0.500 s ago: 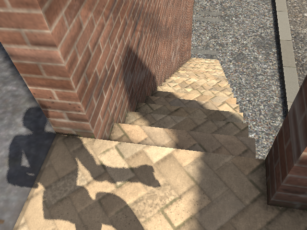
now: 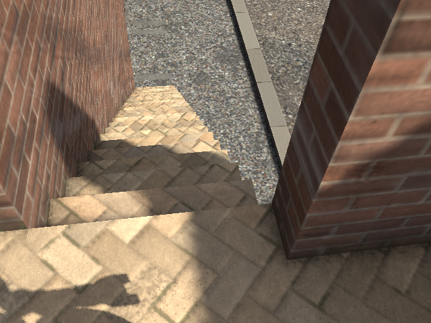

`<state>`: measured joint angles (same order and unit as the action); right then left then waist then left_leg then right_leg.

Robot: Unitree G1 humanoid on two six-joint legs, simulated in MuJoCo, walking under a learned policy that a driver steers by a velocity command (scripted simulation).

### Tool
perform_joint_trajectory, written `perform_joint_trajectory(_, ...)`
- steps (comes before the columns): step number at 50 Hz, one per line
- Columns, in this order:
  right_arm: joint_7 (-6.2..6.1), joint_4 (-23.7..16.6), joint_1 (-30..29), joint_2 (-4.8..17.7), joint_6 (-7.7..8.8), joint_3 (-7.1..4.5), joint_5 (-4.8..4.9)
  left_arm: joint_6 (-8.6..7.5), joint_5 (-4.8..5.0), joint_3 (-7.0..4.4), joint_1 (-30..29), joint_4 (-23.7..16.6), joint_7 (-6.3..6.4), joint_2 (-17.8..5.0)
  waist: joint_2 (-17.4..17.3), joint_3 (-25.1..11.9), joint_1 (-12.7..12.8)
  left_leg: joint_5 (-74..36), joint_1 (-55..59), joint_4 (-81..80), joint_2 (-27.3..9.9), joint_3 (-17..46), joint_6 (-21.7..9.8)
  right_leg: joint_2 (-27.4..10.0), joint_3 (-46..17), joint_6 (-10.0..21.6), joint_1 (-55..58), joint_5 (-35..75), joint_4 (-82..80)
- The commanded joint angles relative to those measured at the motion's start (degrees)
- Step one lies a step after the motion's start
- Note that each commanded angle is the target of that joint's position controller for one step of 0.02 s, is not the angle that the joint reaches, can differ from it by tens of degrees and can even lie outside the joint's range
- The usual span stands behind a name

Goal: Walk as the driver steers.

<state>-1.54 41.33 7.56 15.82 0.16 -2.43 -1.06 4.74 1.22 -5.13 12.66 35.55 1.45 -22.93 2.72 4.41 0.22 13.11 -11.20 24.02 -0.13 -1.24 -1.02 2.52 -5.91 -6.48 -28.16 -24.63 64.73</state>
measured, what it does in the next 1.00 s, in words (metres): walks ahead: right foot, then left foot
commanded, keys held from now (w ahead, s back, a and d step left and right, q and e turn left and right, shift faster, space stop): no key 0.54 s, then w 0.46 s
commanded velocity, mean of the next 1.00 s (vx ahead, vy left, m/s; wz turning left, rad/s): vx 0.13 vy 0.00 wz -0.14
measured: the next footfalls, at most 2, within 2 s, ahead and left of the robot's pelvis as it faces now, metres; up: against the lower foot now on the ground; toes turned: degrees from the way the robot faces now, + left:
right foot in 0.20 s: +0.03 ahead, -0.16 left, +0.00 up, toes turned -8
left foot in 0.52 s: +0.04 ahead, +0.09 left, +0.00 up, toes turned -7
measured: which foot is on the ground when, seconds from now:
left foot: down 0.00-0.20, up 0.22-0.50, down 0.52-0.78, up 0.80-1.00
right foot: up 0.00-0.18, down 0.20-1.00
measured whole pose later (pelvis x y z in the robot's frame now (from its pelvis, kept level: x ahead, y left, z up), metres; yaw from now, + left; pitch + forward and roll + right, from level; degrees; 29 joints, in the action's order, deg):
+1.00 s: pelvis +0.08 -0.06 +0.00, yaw -7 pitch +1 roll +1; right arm 2.3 39.7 7.0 17.2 4.9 -0.8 1.1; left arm -3.1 0.1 -2.2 25.8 49.4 0.9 -14.8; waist -1.8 1.4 4.0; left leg 15.2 -33.0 54.2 -3.1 -0.4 -1.0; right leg 0.8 0.5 2.0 -1.6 -15.2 15.7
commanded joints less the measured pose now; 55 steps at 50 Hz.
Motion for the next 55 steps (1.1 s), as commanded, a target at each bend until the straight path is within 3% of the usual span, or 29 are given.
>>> perform_joint_trajectory(1, -0.50, -3.40, 0.16, 10.29, -0.43, -2.36, -0.14, -1.08, -0.12, 0.37, -4.75, -6.50, -0.52, -2.23, -11.40, -5.50, -3.10, -22.44, 11.18, -5.65, -14.15, 8.77, -12.68, -3.15, 2.52, -1.38, -4.54, -1.02, -6.66)
perform_joint_trajectory(4, 0.84, -4.03, -1.37, 12.00, -0.91, -2.76, 0.75, -1.37, -0.67, 1.61, -4.51, -6.76, -0.57, -0.72, -11.95, -6.74, -2.87, -26.27, 9.56, -4.71, -15.59, 7.91, -13.13, -4.15, 4.94, -0.26, 3.03, -4.10, -17.51)
perform_joint_trajectory(6, 1.48, -4.15, -1.92, 13.20, -1.10, -3.22, 1.57, -1.93, -0.41, 1.08, -2.51, -5.92, -0.64, -2.35, -12.81, -7.66, -2.58, -27.53, 8.94, -3.30, -16.10, 7.90, -12.83, -3.60, 6.76, 0.98, 7.00, -1.04, -24.19)
perform_joint_trajectory(9, 1.51, -2.66, -0.54, 11.08, -0.98, -2.18, 2.91, -2.35, -0.54, 0.70, 1.85, -3.15, -1.01, -2.40, -10.88, -7.86, 0.06, -21.13, 3.86, 1.72, -13.31, 5.33, -8.02, -1.76, 7.87, 5.17, 19.59, 14.08, -45.28)
perform_joint_trajectory(10, 1.96, -1.86, 1.53, 8.38, -0.15, -1.06, 1.77, -2.17, -0.52, 0.46, 2.71, -3.18, -0.63, -4.03, -6.44, -9.67, -0.12, -13.41, -1.72, 5.27, -10.69, 2.90, -3.41, -5.95, 2.00, 6.80, 27.81, 22.40, -46.80)
perform_joint_trajectory(11, 2.12, -4.07, 1.34, 3.97, 0.68, 0.39, -0.99, -2.19, -1.74, -0.61, 0.34, -4.71, 0.14, -9.68, 10.33, -10.03, -2.81, 8.68, -12.34, 13.46, -3.10, -4.30, 3.10, -18.20, -13.75, 13.75, 29.91, 32.55, -45.15)
perform_joint_trajectory(12, 1.25, -4.81, -4.61, 6.98, 0.47, -0.33, -0.22, -3.24, -2.80, 0.19, 0.84, -4.69, -0.18, -5.94, 8.65, -9.93, 2.26, 22.58, -12.67, 20.80, -2.90, 0.64, 4.67, -23.21, -17.71, 21.95, 24.38, 33.22, -46.51)
perform_joint_trajectory(13, 1.17, -4.82, -4.58, 8.58, 0.17, -0.91, 0.93, -4.37, -3.12, 1.08, -0.80, -4.08, -0.38, -3.67, 7.04, -8.51, 1.71, 23.28, -13.95, 26.31, -3.56, 2.63, 5.07, -22.38, -15.59, 22.97, 23.63, 34.40, -46.73)
perform_joint_trajectory(16, 0.78, -2.54, -1.74, 8.98, -0.44, -1.54, 0.81, -5.88, -1.86, 1.08, -4.30, -2.32, -0.21, -3.37, 5.63, -7.47, 0.18, 16.99, -15.26, 29.38, -4.01, 4.07, 6.15, -17.32, -8.65, 18.94, 24.42, 41.48, -44.29)
perform_joint_trajectory(20, 0.98, -1.57, -0.51, 5.76, -0.04, -0.21, 0.94, -4.33, -1.81, 1.40, -5.86, -0.70, 0.34, -1.44, 4.93, -8.50, -0.60, 12.45, -8.54, 21.57, -3.17, 2.16, 7.47, -14.07, -4.23, 18.60, 22.71, 43.82, -43.07)
perform_joint_trajectory(25, 0.48, 0.26, 1.34, 5.61, -0.13, 0.61, 0.64, -3.25, -1.41, 1.77, -7.03, 1.72, -0.08, -0.08, 3.94, -6.82, -1.37, -2.91, 2.29, -1.19, -1.84, 0.71, 5.48, -12.17, -5.82, 16.32, 18.23, 25.74, -43.68)
perform_joint_trajectory(27, -0.10, -0.81, 0.88, 9.80, 0.04, 0.33, -0.49, -4.10, -2.63, 2.12, -3.31, 4.08, -0.48, 0.86, -1.71, -6.26, 0.34, -19.12, 8.56, -2.76, -7.25, 6.59, 2.86, -8.14, -3.89, 10.79, 13.77, 12.54, -42.90)
perform_joint_trajectory(28, 0.09, 0.92, 0.89, 12.05, 0.15, -0.39, 0.09, -3.93, -2.60, 1.91, -1.31, 4.48, -0.25, 1.22, -7.98, -6.33, 2.51, -3.71, 3.19, -0.58, -6.35, 5.01, -0.11, -4.12, 0.31, 8.75, 15.50, 3.45, -44.17)
perform_joint_trajectory(30, 0.44, 0.69, 1.37, 9.42, 0.97, 0.12, 0.48, -3.63, -1.84, 1.23, -6.13, 3.92, 0.49, -1.13, -7.33, -2.45, -0.56, 20.76, -3.53, -4.33, -5.10, 6.81, -2.61, -1.39, 3.02, 7.92, 13.73, -6.10, -37.64)
perform_joint_trajectory(32, 0.45, 0.33, 2.21, 9.29, 2.10, 0.07, 0.46, -4.89, -0.97, 0.84, -4.66, 4.44, 0.69, -0.38, -11.28, 1.03, -0.63, 29.04, -5.03, -7.40, -7.88, 12.01, -4.16, -0.98, 4.54, 8.59, 8.54, -8.36, -33.58)
perform_joint_trajectory(35, -0.14, 1.32, 6.50, 12.00, 2.78, -0.97, 1.92, -7.64, -0.32, 0.86, -5.43, 4.02, -0.72, 2.16, -15.09, 2.29, -1.51, 32.41, -3.30, -13.53, -17.04, 24.26, -9.49, -2.35, 6.70, 8.88, 5.02, -0.39, -25.97)
perform_joint_trajectory(38, -0.15, -1.09, 0.83, 9.45, 2.02, -0.33, 2.48, -9.13, 0.42, 0.72, 1.60, 7.34, -2.13, 3.19, -11.94, 1.03, 2.69, 23.78, -8.56, -9.57, -11.83, 16.04, -6.33, -1.80, 7.82, 11.26, 18.37, 1.95, -39.23)
perform_joint_trajectory(39, -0.01, -2.63, -1.68, 6.79, 2.20, 0.47, 2.08, -9.34, -0.15, -0.19, 6.29, 9.64, -2.17, 0.84, -7.82, -0.05, 4.30, 17.65, -11.85, -2.09, -7.29, 10.15, -3.56, -3.59, 3.44, 11.85, 23.54, 1.92, -41.64)
perform_joint_trajectory(40, 0.14, -4.85, -4.04, 2.99, 2.95, 1.61, 1.70, -9.51, -0.50, -1.45, 11.74, 11.33, -1.99, -3.32, 4.31, -1.21, 5.33, 11.40, -19.63, 13.16, -0.43, 0.83, 0.46, -10.97, -10.64, 15.38, 29.98, -7.51, -48.46)
perform_joint_trajectory(41, -0.24, -6.81, -5.87, 5.23, 3.84, 1.28, 2.12, -9.51, -0.71, -1.98, 13.82, 10.64, -2.29, -6.12, 11.43, -0.54, 7.01, 16.55, -29.47, 25.46, 1.18, 0.77, 1.45, -20.55, -26.72, 21.57, 34.19, -6.11, -54.50)
perform_joint_trajectory(42, 0.00, -6.78, -4.75, 7.76, 4.63, 0.38, 3.16, -9.97, -0.99, -1.29, 13.88, 10.51, -2.10, -4.27, 9.01, 0.23, 6.12, 20.36, -35.33, 35.24, -0.66, 5.01, 0.72, -23.66, -30.76, 24.44, 35.94, -2.06, -54.74)
perform_joint_trajectory(43, 0.72, -5.75, -2.29, 7.68, 5.30, 0.29, 3.83, -10.32, -0.92, -0.68, 12.93, 10.22, -1.73, -2.66, 5.49, 0.09, 4.48, 16.71, -38.40, 39.15, -2.56, 6.65, -0.71, -22.84, -27.17, 23.55, 38.19, 1.49, -53.57)
perform_joint_trajectory(45, 2.03, -5.42, -3.17, 6.13, 6.11, 0.55, 3.07, -9.84, -0.87, -0.08, 11.80, 10.11, -1.08, -1.99, 0.65, -0.15, 3.56, 8.99, -40.55, 38.14, -5.20, 6.02, -2.02, -21.04, -19.21, 20.69, 39.09, 9.95, -54.05)
perform_joint_trajectory(47, 3.84, -6.42, -5.62, 4.33, 6.23, 1.11, 2.48, -8.88, -1.53, 1.11, 12.34, 10.48, -0.54, 0.38, 0.71, -0.75, 3.49, 4.04, -37.65, 33.59, -5.38, 3.52, -1.33, -18.13, -11.64, 18.64, 36.55, 20.18, -55.15)
perform_joint_trajectory(49, 4.88, -7.64, -7.77, 2.18, 6.20, 1.97, 1.80, -8.32, -0.71, 1.22, 12.68, 10.74, 0.10, -0.41, 0.81, -0.88, 3.68, -0.73, -34.06, 27.50, -4.40, 0.99, 0.42, -15.91, -6.13, 18.07, 32.77, 24.45, -56.05)
perform_joint_trajectory(50, 5.04, -6.73, -6.74, 2.23, 5.30, 1.81, 1.39, -8.37, -1.44, 1.07, 9.66, 8.71, 0.46, -2.45, -2.71, 2.32, 3.76, -3.24, -32.95, 24.39, -2.95, 0.75, 1.66, -17.25, -5.29, 16.47, 30.05, 45.00, -53.62)
perform_joint_trajectory(51, 5.75, -6.67, -2.87, 2.12, 4.02, 1.73, -0.35, -7.80, -1.29, 0.01, 8.96, 8.21, 1.69, -6.19, -1.58, 2.29, 1.56, -3.39, -30.37, 24.18, -1.78, 0.63, 2.29, -17.89, -3.82, 14.60, 28.33, 61.65, -49.34)
perform_joint_trajectory(52, 6.61, -6.92, -2.25, 1.54, 3.43, 1.87, -0.65, -7.48, -0.93, -0.16, 9.81, 8.20, 2.57, -6.37, 0.16, -1.45, 1.61, -6.05, -27.57, 22.47, -1.32, 0.57, 2.58, -17.73, -1.48, 13.75, 28.63, 63.10, -48.63)
perform_joint_trajectory(55, 8.02, -8.10, -5.10, 1.91, 1.70, 1.51, 0.93, -7.46, -0.24, 0.46, 8.71, 7.46, 3.52, -3.81, 5.06, -4.55, 1.74, -16.77, -16.38, 14.57, -0.74, 0.85, 2.17, -15.92, 2.86, 11.25, 24.15, 47.43, -50.64)
Keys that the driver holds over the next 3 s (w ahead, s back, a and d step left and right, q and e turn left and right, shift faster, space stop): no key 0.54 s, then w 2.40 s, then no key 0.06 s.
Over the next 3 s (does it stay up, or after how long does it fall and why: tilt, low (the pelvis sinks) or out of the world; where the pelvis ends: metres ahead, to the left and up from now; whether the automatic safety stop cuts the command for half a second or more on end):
stays up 0.76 0.23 -0.03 its command is cut before an obstacle after 1.0 s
